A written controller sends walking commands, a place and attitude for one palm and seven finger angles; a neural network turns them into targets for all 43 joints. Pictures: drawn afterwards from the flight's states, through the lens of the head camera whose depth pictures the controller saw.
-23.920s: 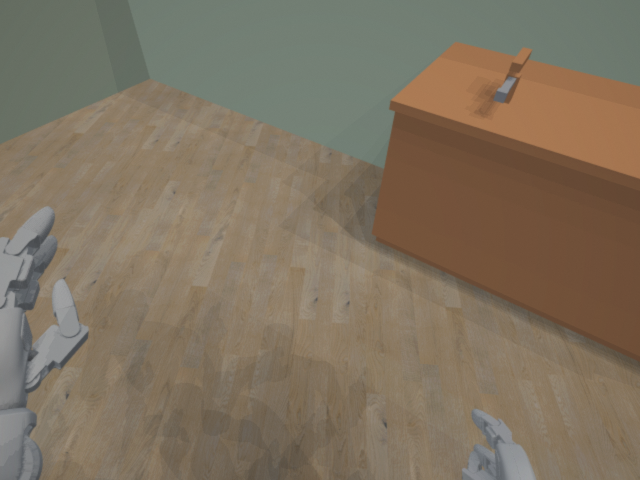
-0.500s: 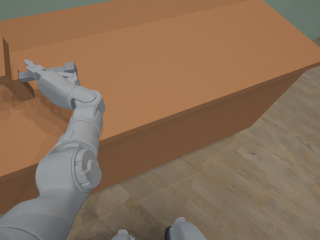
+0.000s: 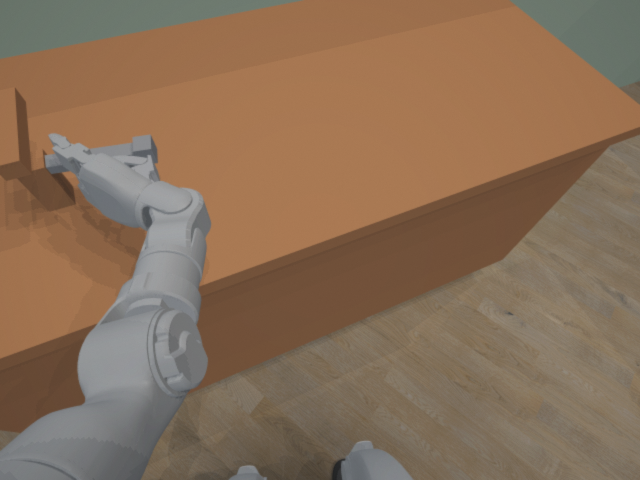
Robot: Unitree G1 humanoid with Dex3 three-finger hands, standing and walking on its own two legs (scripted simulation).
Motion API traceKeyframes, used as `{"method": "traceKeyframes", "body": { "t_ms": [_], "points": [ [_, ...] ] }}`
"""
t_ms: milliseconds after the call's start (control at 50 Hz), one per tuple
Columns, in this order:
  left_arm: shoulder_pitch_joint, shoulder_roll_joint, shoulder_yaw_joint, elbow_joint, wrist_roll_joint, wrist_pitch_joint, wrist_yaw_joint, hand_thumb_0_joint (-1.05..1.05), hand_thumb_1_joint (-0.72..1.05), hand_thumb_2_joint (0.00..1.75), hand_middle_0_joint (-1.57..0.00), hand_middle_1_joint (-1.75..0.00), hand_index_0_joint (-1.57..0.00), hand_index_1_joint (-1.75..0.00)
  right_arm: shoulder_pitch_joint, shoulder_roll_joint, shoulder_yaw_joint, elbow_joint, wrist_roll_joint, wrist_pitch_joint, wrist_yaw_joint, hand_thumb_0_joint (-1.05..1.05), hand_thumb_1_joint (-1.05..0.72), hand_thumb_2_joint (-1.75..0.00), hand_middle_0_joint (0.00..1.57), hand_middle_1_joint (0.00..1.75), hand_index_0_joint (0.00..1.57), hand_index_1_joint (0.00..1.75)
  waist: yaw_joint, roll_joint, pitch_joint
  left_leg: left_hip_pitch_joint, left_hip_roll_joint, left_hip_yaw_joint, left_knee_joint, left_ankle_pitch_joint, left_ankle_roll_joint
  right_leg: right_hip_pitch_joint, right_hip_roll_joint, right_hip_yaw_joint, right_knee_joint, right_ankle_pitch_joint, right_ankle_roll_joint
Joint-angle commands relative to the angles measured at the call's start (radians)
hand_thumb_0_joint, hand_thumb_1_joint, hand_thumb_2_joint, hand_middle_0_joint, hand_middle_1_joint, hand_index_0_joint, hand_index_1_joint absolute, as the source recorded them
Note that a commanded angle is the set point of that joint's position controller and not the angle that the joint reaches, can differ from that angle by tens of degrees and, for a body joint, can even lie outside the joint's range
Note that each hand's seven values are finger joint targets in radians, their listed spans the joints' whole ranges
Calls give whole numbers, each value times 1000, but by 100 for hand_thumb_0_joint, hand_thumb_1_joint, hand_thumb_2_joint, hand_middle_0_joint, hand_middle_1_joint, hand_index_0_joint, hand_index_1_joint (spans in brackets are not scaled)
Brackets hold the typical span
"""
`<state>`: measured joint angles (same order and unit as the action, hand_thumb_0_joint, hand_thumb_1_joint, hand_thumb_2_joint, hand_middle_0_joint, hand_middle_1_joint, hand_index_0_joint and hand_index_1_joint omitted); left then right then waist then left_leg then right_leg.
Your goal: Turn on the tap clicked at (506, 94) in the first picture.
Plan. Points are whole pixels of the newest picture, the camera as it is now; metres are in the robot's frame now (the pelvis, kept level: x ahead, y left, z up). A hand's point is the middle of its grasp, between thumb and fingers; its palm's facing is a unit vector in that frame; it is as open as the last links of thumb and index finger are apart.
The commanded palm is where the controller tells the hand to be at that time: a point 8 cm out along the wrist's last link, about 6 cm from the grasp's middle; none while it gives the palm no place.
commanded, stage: lift the hand up off the lever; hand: left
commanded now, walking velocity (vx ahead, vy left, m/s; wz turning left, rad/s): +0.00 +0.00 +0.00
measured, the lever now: (145, 150) +0.56 +0.20 +0.05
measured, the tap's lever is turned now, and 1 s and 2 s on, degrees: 80 81 81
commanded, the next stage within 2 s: draw the hand back beside the body in 1.02 s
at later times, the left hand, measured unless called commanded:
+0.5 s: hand (139, 150) +0.50 +0.18 +0.11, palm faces +0.81 -0.58 -0.14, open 7.8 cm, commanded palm +0.44 +0.19 +0.12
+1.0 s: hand (128, 143) +0.49 +0.18 +0.13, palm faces +0.81 -0.56 -0.15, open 7.8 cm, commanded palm +0.44 +0.19 +0.13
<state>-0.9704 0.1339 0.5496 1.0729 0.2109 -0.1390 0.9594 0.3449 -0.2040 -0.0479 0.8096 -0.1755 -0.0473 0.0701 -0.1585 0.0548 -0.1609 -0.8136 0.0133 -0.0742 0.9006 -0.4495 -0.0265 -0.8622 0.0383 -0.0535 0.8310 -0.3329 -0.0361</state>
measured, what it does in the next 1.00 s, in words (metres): stands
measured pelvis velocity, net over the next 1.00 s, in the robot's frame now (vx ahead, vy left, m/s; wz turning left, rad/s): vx -0.01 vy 0.00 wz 0.00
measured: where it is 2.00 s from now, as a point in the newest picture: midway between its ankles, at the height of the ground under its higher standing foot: outside the picture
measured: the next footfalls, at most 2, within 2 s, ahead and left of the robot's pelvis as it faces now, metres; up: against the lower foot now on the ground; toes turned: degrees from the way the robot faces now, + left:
none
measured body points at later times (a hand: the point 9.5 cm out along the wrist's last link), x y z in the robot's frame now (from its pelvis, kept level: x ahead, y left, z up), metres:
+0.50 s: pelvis -0.01 +0.00 +0.01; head +0.07 -0.01 +0.45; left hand +0.45 +0.20 +0.12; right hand +0.01 -0.26 -0.13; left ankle -0.02 +0.13 -0.69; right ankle +0.03 -0.10 -0.69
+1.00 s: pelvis -0.01 +0.00 +0.01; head +0.06 -0.01 +0.46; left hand +0.44 +0.21 +0.14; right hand +0.01 -0.25 -0.13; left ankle -0.02 +0.13 -0.69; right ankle +0.03 -0.10 -0.69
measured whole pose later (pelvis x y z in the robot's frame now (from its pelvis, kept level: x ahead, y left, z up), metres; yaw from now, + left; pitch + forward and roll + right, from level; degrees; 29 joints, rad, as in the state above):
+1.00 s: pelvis -0.01 +0.00 +0.01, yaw +0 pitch +16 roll -1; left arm -0.99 0.15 0.51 1.07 0.21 -0.05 0.95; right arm 0.32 -0.21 -0.05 0.81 -0.14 -0.03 0.04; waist -0.13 0.05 -0.15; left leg -0.70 0.01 -0.06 0.80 -0.39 -0.02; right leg -0.75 0.03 -0.04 0.75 -0.28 -0.04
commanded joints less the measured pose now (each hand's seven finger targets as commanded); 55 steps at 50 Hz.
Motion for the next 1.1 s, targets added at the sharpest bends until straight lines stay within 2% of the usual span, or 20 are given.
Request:
{"method": "traceKeyframes", "body": {
  "t_ms": [0, 60, 140, 260, 280, 380, 440, 460, 480, 520, 560, 640, 740, 760, 800, 940, 960, 980, 1020, 1080],
  "points": [
    [-568, 225, -100, -286, 78, -89, 12, 0, 90, 90, -15, -15, -15, -15, 124, -147, -46, -45, 4, -18, -15, 0, -90, -90, 20, 30, 20, 30, -12, 41, -505, 216, -10, 60, -66, 449, 22, 382, -19, 1, -76, 370, 17],
    [-551, 243, -85, -238, 74, -69, 7, 0, 90, 90, -15, -15, -15, -15, 113, -151, -46, -42, 9, -14, -25, 0, -90, -90, 20, 30, 20, 30, -11, 22, -454, 179, -15, 65, -87, 381, 29, 395, -22, 8, -93, 335, 19],
    [-545, 211, -106, -161, 48, -31, -6, 0, 90, 90, -15, -15, -15, -15, 102, -151, -38, -52, 21, -9, -32, 0, -90, -90, 20, 30, 20, 30, -22, -23, -402, 139, -22, 73, -118, 302, 38, 401, -24, 12, -126, 285, 24],
    [-463, 190, -92, -100, 15, -2, -21, 0, 90, 90, -15, -15, -15, -15, 112, -157, -38, -54, 31, 2, -28, 0, -90, -90, 20, 30, 20, 30, 5, -28, -390, 166, -24, 71, -143, 332, 34, 414, -23, 6, -144, 301, 19],
    [-476, 170, -111, -103, 12, 0, -21, 0, 90, 90, -15, -15, -15, -15, 111, -156, -37, -54, 33, 2, -25, 0, -90, -90, 20, 30, 20, 30, -8, -33, -375, 170, -22, 72, -144, 330, 35, 404, -23, 4, -149, 298, 21],
    [-536, 208, -86, -185, 24, -19, -2, 0, 90, 90, -15, -15, -15, -15, 100, -155, -41, -55, 33, 1, -24, 0, -90, -90, 20, 30, 20, 30, 1, -16, -397, 187, -22, 62, -148, 318, 35, 404, -24, 8, -147, 274, 19],
    [-554, 179, -116, -225, 38, -33, 6, 0, 90, 90, -15, -15, -15, -15, 87, -146, -42, -55, 29, -5, -24, 0, -90, -90, 20, 30, 20, 30, -3, -22, -416, 202, -22, 65, -139, 329, 35, 406, -22, 7, -144, 282, 20],
    [-542, 207, -93, -225, 44, -32, 8, 0, 90, 90, -15, -15, -15, -15, 84, -151, -44, -52, 29, -3, -27, 0, -90, -90, 20, 30, 20, 30, 10, 0, -419, 201, -22, 62, -141, 332, 32, 404, -23, 7, -136, 280, 16],
    [-566, 177, -128, -233, 47, -30, 7, 0, 90, 90, -15, -15, -15, -15, 81, -147, -43, -51, 28, -2, -27, 0, -90, -90, 20, 30, 20, 30, -8, 12, -413, 213, -19, 62, -140, 332, 31, 389, -23, 6, -136, 273, 18],
    [-570, 161, -139, -213, 48, -19, 8, 0, 90, 90, -15, -15, -15, -15, 76, -147, -42, -48, 26, -4, -28, 0, -90, -90, 20, 30, 20, 30, -12, 8, -397, 211, -20, 63, -144, 321, 30, 377, -22, 4, -140, 254, 18],
    [-559, 213, -96, -213, 43, -10, 8, 0, 90, 90, -15, -15, -15, -15, 76, -153, -44, -47, 28, 1, -34, 0, -90, -90, 20, 30, 20, 30, 5, 6, -409, 205, -21, 61, -153, 316, 28, 400, -23, 5, -141, 255, 16],
    [-564, 145, -146, -212, 28, 8, 4, 0, 90, 90, -15, -15, -15, -15, 70, -145, -39, -53, 29, -1, -35, 0, -90, -90, 20, 30, 20, 30, -2, -2, -408, 226, -20, 64, -165, 325, 26, 404, -20, -1, -154, 255, 17],
    [-511, 182, -97, -178, 12, 36, 7, 0, 90, 90, -15, -15, -15, -15, 67, -149, -39, -60, 35, 2, -37, 0, -90, -90, 20, 30, 20, 30, 13, -67, -382, 184, -24, 73, -180, 297, 34, 451, -22, 7, -170, 263, 22],
    [-517, 223, -62, -183, 17, 36, 11, 0, 90, 90, -15, -15, -15, -15, 67, -154, -40, -54, 34, 2, -39, 0, -90, -90, 20, 30, 20, 30, 20, -50, -385, 183, -26, 73, -179, 295, 35, 454, -25, 11, -170, 264, 21],
    [-514, 222, -68, -214, 23, 35, 10, 0, 90, 90, -15, -15, -15, -15, 67, -149, -40, -64, 37, 5, -39, 0, -90, -90, 20, 30, 20, 30, 25, -49, -398, 195, -24, 77, -184, 307, 35, 467, -25, 12, -170, 273, 21],
    [-525, 197, -102, -209, 34, 30, -2, 0, 90, 90, -15, -15, -15, -15, 66, -148, -40, -61, 38, -4, -40, 0, -90, -90, 20, 30, 20, 30, 6, -74, -364, 184, -26, 80, -182, 267, 43, 445, -26, 16, -184, 244, 25],
    [-520, 211, -94, -220, 36, 26, -7, 0, 90, 90, -15, -15, -15, -15, 63, -150, -43, -57, 41, -3, -42, 0, -90, -90, 20, 30, 20, 30, 15, -45, -369, 198, -24, 76, -183, 275, 40, 440, -25, 16, -179, 243, 20],
    [-536, 175, -130, -235, 32, 23, -12, 0, 90, 90, -15, -15, -15, -15, 60, -145, -42, -59, 42, -3, -42, 0, -90, -90, 20, 30, 20, 30, 6, -15, -372, 219, -22, 75, -184, 286, 37, 428, -24, 14, -175, 243, 19],
    [-537, 144, -153, -226, 28, 20, -14, 0, 90, 90, -15, -15, -15, -15, 64, -144, -42, -53, 40, -8, -40, 0, -90, -90, 20, 30, 20, 30, 2, -15, -372, 234, -21, 71, -182, 307, 33, 416, -20, 5, -170, 250, 17],
    [-541, 155, -146, -228, 17, 20, -17, 0, 90, 90, -15, -15, -15, -15, 65, -148, -43, -47, 41, -6, -41, 0, -90, -90, 20, 30, 20, 30, 3, 1, -387, 246, -21, 64, -180, 323, 27, 413, -22, 4, -165, 257, 16]
  ]
}}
